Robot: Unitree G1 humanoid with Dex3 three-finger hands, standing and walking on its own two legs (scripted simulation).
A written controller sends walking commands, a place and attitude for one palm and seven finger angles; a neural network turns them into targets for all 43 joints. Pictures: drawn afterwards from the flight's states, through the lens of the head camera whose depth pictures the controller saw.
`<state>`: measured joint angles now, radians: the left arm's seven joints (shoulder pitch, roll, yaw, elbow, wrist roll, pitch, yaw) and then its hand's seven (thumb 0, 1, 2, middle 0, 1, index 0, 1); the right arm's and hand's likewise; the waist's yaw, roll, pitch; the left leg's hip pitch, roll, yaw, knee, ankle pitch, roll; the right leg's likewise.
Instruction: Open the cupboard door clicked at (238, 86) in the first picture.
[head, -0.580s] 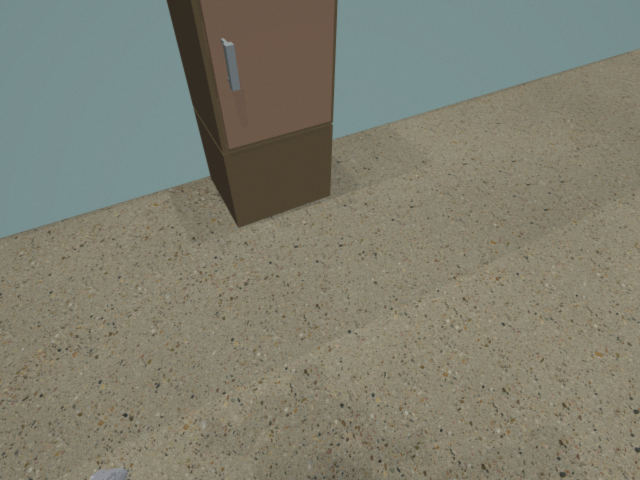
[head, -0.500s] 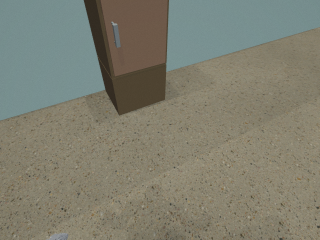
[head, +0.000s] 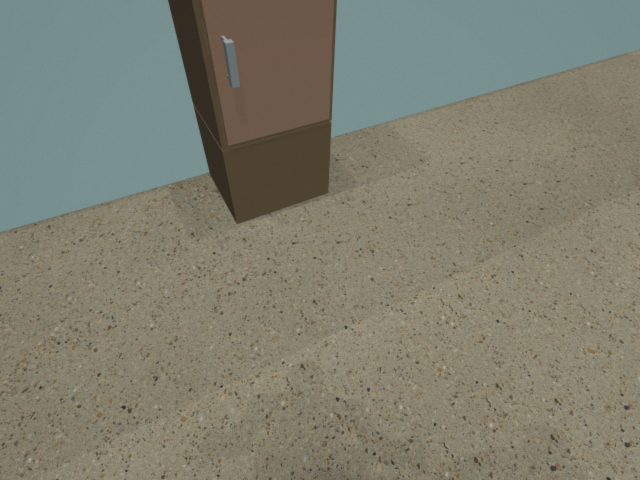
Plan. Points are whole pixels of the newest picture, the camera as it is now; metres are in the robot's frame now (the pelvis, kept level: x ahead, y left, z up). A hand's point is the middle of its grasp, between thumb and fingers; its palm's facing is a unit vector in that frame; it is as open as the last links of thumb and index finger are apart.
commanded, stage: stand and wait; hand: left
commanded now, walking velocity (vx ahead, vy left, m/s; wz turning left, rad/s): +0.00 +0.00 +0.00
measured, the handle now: (229, 61) +1.25 +0.35 -0.04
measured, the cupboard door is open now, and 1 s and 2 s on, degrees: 0 0 0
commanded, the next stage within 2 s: look at it before walking up in 0.24 s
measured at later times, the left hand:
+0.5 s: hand out of the picture +0.08 +0.24 -0.15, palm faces -0.03 -0.94 -0.33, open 7.4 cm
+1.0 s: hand out of the picture +0.07 +0.25 -0.15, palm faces -0.03 -0.94 -0.34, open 7.4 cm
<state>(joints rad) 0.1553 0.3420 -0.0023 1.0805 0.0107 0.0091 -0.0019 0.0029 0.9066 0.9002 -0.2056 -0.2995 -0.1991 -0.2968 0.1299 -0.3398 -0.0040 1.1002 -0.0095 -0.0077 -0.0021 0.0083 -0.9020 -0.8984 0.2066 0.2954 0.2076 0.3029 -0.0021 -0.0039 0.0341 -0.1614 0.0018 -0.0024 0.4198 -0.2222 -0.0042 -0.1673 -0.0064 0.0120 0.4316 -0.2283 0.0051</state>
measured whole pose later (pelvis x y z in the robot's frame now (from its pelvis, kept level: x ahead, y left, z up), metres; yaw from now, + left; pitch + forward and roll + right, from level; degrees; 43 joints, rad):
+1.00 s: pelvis +0.00 +0.00 +0.00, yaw +0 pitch -2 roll +0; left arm 0.14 0.34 0.00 1.10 0.01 0.00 0.00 0.00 0.91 0.90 -0.21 -0.30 -0.20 -0.30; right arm 0.11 -0.34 0.00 1.12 -0.01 -0.01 0.00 0.01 -0.90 -0.90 0.21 0.30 0.21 0.30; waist 0.00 0.00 0.04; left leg -0.14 0.01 -0.01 0.37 -0.20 -0.01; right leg -0.14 0.00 0.01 0.38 -0.21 0.00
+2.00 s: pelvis +0.31 +0.02 +0.00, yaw -28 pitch -1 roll +0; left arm 0.19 0.24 0.11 0.96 0.04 0.03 -0.03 0.00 0.92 0.90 -0.19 -0.30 -0.19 -0.30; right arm 0.33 -0.18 -0.06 1.05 -0.02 -0.09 -0.03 -0.01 -0.94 -0.90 0.20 0.29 0.21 0.30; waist 0.00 -0.04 0.02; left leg -0.13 0.04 0.32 0.39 -0.26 0.06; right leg -0.65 -0.10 -0.03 1.17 -0.13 0.02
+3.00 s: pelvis +0.63 -0.21 +0.00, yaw -44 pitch -1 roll -1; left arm 0.27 0.17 0.05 1.05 0.02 0.00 0.01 0.00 0.91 0.90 -0.20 -0.30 -0.19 -0.30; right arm 0.21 -0.16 -0.03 1.01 -0.01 -0.04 -0.03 -0.01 -0.94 -0.90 0.21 0.30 0.21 0.30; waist 0.01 -0.03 0.05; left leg -0.28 0.02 0.12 0.48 -0.19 0.06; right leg -0.41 -0.07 -0.05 0.99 -0.41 0.03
